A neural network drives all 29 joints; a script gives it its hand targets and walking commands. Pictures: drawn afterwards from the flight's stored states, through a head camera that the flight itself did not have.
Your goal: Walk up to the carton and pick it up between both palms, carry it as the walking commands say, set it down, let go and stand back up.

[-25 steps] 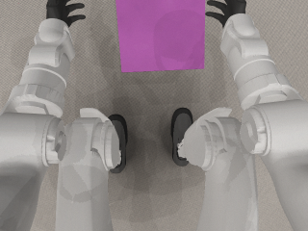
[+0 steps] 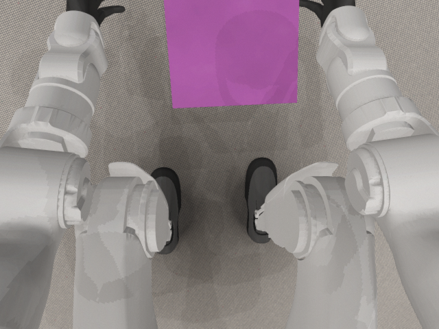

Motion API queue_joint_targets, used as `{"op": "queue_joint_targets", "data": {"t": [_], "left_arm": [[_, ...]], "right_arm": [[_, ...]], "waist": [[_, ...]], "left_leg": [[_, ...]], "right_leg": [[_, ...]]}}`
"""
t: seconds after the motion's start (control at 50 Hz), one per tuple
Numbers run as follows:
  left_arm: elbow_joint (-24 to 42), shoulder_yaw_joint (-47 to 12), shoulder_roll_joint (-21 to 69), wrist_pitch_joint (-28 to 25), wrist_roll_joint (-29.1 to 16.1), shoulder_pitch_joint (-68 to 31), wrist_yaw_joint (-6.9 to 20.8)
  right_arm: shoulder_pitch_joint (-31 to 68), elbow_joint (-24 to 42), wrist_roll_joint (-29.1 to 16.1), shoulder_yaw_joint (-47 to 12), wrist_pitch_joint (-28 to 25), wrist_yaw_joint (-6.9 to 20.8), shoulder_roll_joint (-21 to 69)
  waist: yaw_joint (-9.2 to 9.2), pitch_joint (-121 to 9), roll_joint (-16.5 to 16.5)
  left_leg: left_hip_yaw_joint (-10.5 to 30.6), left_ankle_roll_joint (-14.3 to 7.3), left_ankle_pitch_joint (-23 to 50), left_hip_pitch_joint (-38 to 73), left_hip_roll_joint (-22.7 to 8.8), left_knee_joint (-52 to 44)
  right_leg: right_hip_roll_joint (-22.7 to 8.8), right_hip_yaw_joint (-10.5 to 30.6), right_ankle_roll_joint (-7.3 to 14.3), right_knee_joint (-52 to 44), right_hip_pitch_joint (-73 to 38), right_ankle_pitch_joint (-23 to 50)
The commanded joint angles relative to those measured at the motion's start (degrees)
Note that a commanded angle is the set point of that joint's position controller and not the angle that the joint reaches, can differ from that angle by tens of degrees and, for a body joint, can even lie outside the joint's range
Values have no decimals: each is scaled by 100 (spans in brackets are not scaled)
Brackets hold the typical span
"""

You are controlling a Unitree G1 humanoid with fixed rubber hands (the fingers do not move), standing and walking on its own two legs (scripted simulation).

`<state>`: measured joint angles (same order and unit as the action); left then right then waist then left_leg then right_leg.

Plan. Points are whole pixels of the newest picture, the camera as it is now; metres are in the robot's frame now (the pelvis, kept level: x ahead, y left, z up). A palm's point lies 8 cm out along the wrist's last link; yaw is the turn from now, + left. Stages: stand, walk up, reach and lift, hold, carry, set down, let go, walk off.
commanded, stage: reach and lift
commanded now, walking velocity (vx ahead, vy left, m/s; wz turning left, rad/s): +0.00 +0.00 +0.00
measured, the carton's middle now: (225, 19) +0.55 -0.02 -0.26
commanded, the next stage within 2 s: none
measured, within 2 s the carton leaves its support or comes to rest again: leaves its support in 1.16 s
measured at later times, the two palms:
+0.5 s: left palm (123, 3) +0.54 +0.12 -0.17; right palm (324, 7) +0.54 -0.15 -0.17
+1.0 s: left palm (122, 1) +0.54 +0.12 -0.17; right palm (325, 5) +0.54 -0.16 -0.17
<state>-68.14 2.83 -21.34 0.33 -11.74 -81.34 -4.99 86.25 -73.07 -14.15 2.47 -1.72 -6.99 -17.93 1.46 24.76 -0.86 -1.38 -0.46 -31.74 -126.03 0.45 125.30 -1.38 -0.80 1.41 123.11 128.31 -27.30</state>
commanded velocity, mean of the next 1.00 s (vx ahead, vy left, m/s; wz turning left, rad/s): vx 0.00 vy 0.00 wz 0.00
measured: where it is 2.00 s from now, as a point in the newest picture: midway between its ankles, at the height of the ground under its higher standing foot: (212, 219)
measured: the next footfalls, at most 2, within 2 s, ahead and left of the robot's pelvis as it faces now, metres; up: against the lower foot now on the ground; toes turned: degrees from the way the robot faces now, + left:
none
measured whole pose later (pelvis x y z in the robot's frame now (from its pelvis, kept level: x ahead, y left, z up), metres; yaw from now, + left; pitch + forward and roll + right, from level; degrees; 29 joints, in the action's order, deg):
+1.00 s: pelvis +0.00 -0.01 -0.01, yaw +0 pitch +32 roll +1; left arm -70.3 15.3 -14.0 4.6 -2.7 -85.5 -2.0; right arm 85.9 -70.1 -6.8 5.7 4.0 -4.0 -14.8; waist 1.4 23.0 -0.2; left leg -0.8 0.0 -32.5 -127.1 0.5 127.4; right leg 1.4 -0.8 1.3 125.4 129.9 -27.6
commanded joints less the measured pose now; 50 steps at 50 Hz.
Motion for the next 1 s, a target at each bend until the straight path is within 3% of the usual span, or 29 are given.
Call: {"op": "queue_joint_targets", "data": {"t": [0.0, 0.14, 0.22, 0.28, 0.3, 0.38, 0.44, 0.58, 0.74, 0.88, 0.98], "left_arm": [[372, -202, 763, -200, -262, -1343, -45], [123, -190, 1679, -200, -113, -1591, 109], [-48, 181, 2122, -141, 326, -1557, 220], [38, 802, 1572, -141, 876, -1315, 72], [24, 828, 1702, -135, 997, -1360, 82], [157, 218, 3931, -9, 897, -2268, 623], [305, 320, 4652, 112, 1046, -2411, 870], [530, 351, 5208, 327, 1225, -2437, 1226], [565, 327, 5508, 468, 1207, -2355, 1452], [601, 321, 5714, 507, 1188, -2298, 1492], [1039, -79, 6038, 485, 932, -2512, 1423]], "right_arm": [[967, 311, -20, -374, -118, 32, 217], [1442, 413, -34, -535, -130, 228, 1086], [1524, 384, 226, -361, -51, 385, 1640], [1245, 356, 602, 70, -9, 314, 1270], [1231, 313, 663, 69, 29, 347, 1519], [1953, 534, 583, -365, 148, 838, 3829], [2051, 695, 688, -287, 235, 1086, 4501], [2030, 961, 873, -306, 477, 1380, 5234], [2093, 1144, 756, -473, 653, 1469, 5770], [2220, 1322, 651, -501, 681, 1477, 5976], [2535, 1895, 341, -891, 636, 1428, 6240]], "waist": [[-229, -6334, 204], [-356, -6085, 119], [-523, -5836, 63], [-630, -5732, 18], [-681, -5695, -14], [-602, -5764, 61], [-598, -5636, 39], [-671, -5507, -102], [-836, -5480, -254], [-946, -5555, -235], [-961, -6660, -219]], "left_leg": [[158, 170, 929, 2074, 289, -1181], [175, 110, 796, 1973, 380, -1183], [138, 103, 708, 1878, 447, -1165], [56, 135, 700, 1928, 509, -1178], [34, 124, 696, 1898, 536, -1200], [88, 51, 771, 1887, 623, -1100], [46, 7, 721, 1819, 670, -1015], [-22, -99, 672, 1577, 707, -875], [-117, -184, 591, 1343, 694, -783], [-142, -225, 695, 1358, 702, -775], [-129, -185, 1226, 2035, 754, -740]], "right_leg": [[427, 241, -152, -718, -3212, 930], [526, 251, -125, -756, -3084, 747], [606, 238, -157, -774, -2966, 606], [659, 209, -245, -787, -2904, 516], [690, 221, -261, -814, -2903, 518], [845, 250, -147, -743, -2803, 660], [906, 194, -131, -691, -2666, 570], [949, 135, -164, -599, -2526, 493], [973, 167, -164, -594, -2642, 439], [1010, 168, -138, -525, -2638, 531], [1041, 121, -158, -430, -3186, 1039]]}}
